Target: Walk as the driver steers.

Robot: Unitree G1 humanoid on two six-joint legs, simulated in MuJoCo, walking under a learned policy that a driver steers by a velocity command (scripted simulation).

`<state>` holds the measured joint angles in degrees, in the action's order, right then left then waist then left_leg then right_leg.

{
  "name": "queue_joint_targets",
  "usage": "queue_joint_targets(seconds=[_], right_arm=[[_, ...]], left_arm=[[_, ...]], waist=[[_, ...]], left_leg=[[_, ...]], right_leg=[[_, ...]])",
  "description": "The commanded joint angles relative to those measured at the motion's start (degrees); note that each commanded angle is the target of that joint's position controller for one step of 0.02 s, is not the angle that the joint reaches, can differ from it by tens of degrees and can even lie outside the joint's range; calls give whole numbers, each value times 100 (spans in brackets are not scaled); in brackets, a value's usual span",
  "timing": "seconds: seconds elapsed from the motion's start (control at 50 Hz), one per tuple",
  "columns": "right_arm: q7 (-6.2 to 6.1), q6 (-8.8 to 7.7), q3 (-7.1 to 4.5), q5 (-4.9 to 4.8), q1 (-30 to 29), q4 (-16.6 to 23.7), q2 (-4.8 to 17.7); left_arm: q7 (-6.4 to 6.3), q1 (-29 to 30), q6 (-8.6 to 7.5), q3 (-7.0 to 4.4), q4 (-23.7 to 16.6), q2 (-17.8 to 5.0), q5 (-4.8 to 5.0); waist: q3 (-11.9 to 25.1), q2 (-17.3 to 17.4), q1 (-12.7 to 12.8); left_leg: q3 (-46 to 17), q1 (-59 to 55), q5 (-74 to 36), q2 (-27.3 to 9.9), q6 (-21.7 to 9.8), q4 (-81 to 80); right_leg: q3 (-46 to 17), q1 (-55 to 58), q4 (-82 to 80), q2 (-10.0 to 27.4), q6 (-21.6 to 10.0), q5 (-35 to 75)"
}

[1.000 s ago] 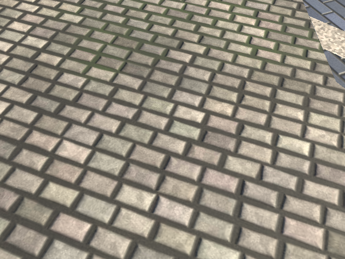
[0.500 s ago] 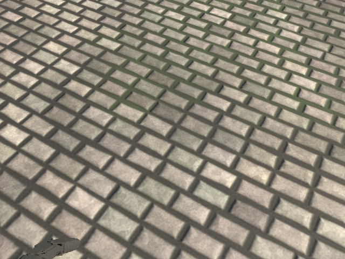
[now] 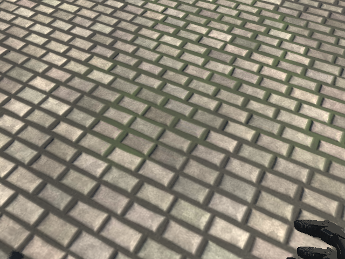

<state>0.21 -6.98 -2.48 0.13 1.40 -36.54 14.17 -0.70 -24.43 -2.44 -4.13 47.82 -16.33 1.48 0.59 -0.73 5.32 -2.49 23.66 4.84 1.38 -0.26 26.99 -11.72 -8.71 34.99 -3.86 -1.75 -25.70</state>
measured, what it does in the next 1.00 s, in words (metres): walks ahead, turning right: right foot, then left foot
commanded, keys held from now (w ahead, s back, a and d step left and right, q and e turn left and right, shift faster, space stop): w+e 0.56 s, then w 0.44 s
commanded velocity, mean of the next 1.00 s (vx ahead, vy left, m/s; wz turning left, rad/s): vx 0.50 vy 0.00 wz -0.43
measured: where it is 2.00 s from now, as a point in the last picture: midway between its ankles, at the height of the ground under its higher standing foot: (274, 172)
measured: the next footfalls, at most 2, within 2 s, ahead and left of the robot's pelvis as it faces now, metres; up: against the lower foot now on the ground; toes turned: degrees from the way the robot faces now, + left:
right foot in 0.46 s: +0.36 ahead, -0.19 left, +0.00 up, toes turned -20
left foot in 0.98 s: +0.72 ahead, -0.11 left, +0.00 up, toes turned -25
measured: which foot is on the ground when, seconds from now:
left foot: down 0.00-0.46, up 0.48-0.96, down 0.98-1.00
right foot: up 0.00-0.44, down 0.46-1.00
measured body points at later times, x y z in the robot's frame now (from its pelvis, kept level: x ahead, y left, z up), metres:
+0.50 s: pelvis +0.24 -0.07 -0.02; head +0.28 -0.08 +0.43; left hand +0.54 +0.09 -0.08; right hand +0.17 -0.36 -0.14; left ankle +0.10 +0.12 -0.70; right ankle +0.32 -0.18 -0.73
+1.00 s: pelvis +0.53 -0.14 -0.01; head +0.55 -0.15 +0.44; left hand +0.67 +0.12 -0.13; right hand +0.62 -0.45 -0.08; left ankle +0.68 -0.10 -0.73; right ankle +0.33 -0.18 -0.73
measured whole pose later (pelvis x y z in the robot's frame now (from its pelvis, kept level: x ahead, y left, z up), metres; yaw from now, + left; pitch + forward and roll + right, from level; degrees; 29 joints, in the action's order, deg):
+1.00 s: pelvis +0.53 -0.14 -0.01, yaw -26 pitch +3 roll -1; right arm 2.4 -6.3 -1.9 0.0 3.6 -39.5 15.7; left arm -0.2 -22.6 -2.1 -3.6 45.1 -17.7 0.7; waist -0.2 0.5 4.0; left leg 1.0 27.9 3.1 -0.2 -2.8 28.3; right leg -5.7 0.3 25.5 -3.2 -2.4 -26.7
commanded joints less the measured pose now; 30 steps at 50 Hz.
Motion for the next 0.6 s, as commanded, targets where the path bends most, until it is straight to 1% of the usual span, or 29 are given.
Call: queue_joint_targets(seconds=[0.02, 0.04, 0.06, 0.08, 0.1, 0.12, 0.14, 0.2, 0.24, 0.3, 0.34, 0.38, 0.4, 0.42, 0.44, 0.46, 0.48, 0.5, 0.52, 0.54, 0.56, 0.58, 0.6], right_arm=[[-37, 71, -478, 14, 2025, -156, 1307], [-38, 73, -371, -19, 1830, -125, 922], [-25, 84, -307, 8, 1552, -111, 762], [-8, 96, -268, 38, 1317, -141, 642], [-2, 92, -236, 67, 1173, -170, 561], [5, 74, -247, 64, 1102, -205, 571], [9, 48, -270, 46, 1108, -245, 615], [-14, 17, -352, 32, 1166, -395, 838], [-35, 40, -378, 28, 1176, -472, 945], [-63, 91, -409, -23, 1344, -598, 1105], [-64, 136, -439, -81, 1508, -694, 1220], [-65, 201, -475, -142, 1610, -773, 1326], [-74, 239, -495, -160, 1609, -786, 1400], [-94, 277, -522, -178, 1608, -786, 1501], [-116, 325, -538, -194, 1593, -782, 1573], [-146, 352, -492, -192, 1593, -761, 1481], [-156, 319, -356, -11, 1744, -636, 1166], [-65, 152, -111, 129, 2203, -281, 471], [6, -23, -206, -94, 1497, -252, 1026], [34, -100, -242, -249, 1074, -105, 1177], [-7, -134, -210, -156, 1030, -134, 1099], [-43, -114, -237, -25, 1108, -218, 1113], [-36, -40, -257, 2, 1260, -270, 1125]], left_arm=[[-22, -121, -195, -2, -716, -500, 112], [-12, 290, -158, -84, -723, -774, 85], [-6, 522, -119, -98, -736, -743, 32], [12, 668, -98, -111, -791, -681, -13], [47, 736, -56, -121, -838, -601, -6], [77, 763, -15, -104, -887, -490, 18], [100, 823, 16, -80, -947, -388, 17], [146, 1140, 54, -37, -1144, -287, -28], [211, 1379, 37, 1, -1214, -238, -20], [314, 1953, 0, 48, -1390, -198, -29], [371, 2262, 7, 49, -1542, -232, -12], [420, 2447, 19, 24, -1689, -313, -7], [436, 2425, 28, -10, -1735, -383, -19], [438, 2266, 47, -68, -1744, -489, -40], [424, 1774, 67, -175, -1654, -665, -49], [366, 816, 93, -356, -1400, -962, -30], [234, -78, 157, -538, -1228, -1474, -5], [241, 222, 85, -543, -1337, -1997, 16], [271, 18, 16, -403, -1434, -1464, -3], [284, 194, -53, -314, -1348, -1204, -42], [275, 524, -80, -265, -1372, -1075, -31], [257, 917, -76, -201, -1430, -880, -70], [237, 1141, -87, -142, -1513, -739, -155]], waist=[[1229, 1612, -950], [601, 1029, -1027], [268, 675, -926], [44, 621, -806], [-96, 699, -688], [-148, 782, -623], [-146, 761, -605], [-175, 535, -599], [-188, 468, -659], [-316, 400, -864], [-411, 403, -943], [-470, 434, -933], [-411, 485, -858], [-236, 591, -721], [87, 625, -407], [583, 499, 94], [1156, -274, 388], [1804, -1543, -345], [2057, -758, 185], [1207, -578, 164], [753, -116, -94], [479, -42, -353], [400, -176, -552]], left_leg=[[-4058, -4081, 2351, -2656, -1480, -970], [-3271, -3551, 2231, -2378, -1287, -1023], [-2492, -2973, 1567, -2080, -1123, -1122], [-2005, -2529, 1034, -1877, -1066, -1261], [-1557, -2162, 594, -1715, -1001, -1410], [-1228, -1915, 320, -1640, -985, -1553], [-987, -1815, 43, -1617, -1031, -1659], [-387, -1802, -615, -1663, -1128, -1819], [69, -1842, -833, -1576, -1044, -1832], [564, -1915, -873, -1538, -896, -1806], [722, -2160, -888, -1636, -818, -1748], [866, -2510, -1307, -1761, -719, -1530], [985, -2639, -2034, -1779, -655, -1264], [1110, -2728, -3067, -1768, -592, -829], [1267, -2691, -3956, -1690, -506, -37], [1455, -2178, -4061, -1486, -330, 1177], [1489, -644, -1911, -1232, -57, 3058], [665, 1662, 2980, -58, 224, 4844], [-305, 2232, 2863, -203, 122, 5278], [-230, 2582, 2301, -404, 14, 5104], [-213, 2328, 1822, -630, -15, 4636], [-187, 1914, 1534, -810, 32, 4181], [-217, 1486, 1333, -933, 56, 4000]], right_leg=[[343, -3803, 3211, 335, 12, -792], [305, -3979, 3560, 543, 41, -275], [426, -3812, 3560, 695, 87, 143], [456, -3701, 3384, 816, 116, 436], [468, -3511, 3241, 951, 125, 616], [536, -3362, 3127, 1015, 147, 745], [596, -3324, 3041, 1040, 187, 887], [631, -3428, 2425, 1092, 301, 1464], [732, -3290, 1769, 1076, 283, 2078], [1010, -2993, 867, 963, 178, 2698], [1144, -2937, 519, 909, 70, 2612], [1283, -2905, 274, 821, -90, 2219], [1421, -2703, 183, 692, -201, 1926], [1608, -2318, 150, 487, -323, 1610], [1782, -1588, 23, 230, -476, 1474], [1810, -182, -281, -21, -692, 1803], [431, 1629, -312, 835, -1073, 1995], [-2951, 3135, -1089, 2160, -2129, 733], [-3396, 3175, -1679, 2263, -2025, 264], [-2577, 2561, -1747, 2099, -1784, 707], [-1944, 1703, -1745, 1845, -1616, 1270], [-1396, 939, -1795, 1666, -1491, 1921], [-1118, 403, -1937, 1547, -1459, 2394]])
Velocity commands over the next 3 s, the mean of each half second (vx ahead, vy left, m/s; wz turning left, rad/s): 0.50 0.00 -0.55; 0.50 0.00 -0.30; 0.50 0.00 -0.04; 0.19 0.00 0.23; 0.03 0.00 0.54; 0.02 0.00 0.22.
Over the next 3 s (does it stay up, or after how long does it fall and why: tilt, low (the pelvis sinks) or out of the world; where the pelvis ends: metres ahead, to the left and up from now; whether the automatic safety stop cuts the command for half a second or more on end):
stays up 0.95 -0.34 0.01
